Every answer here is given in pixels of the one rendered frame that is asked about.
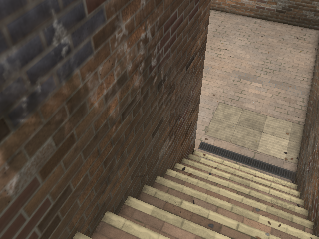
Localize stairs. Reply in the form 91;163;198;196
73;150;319;239

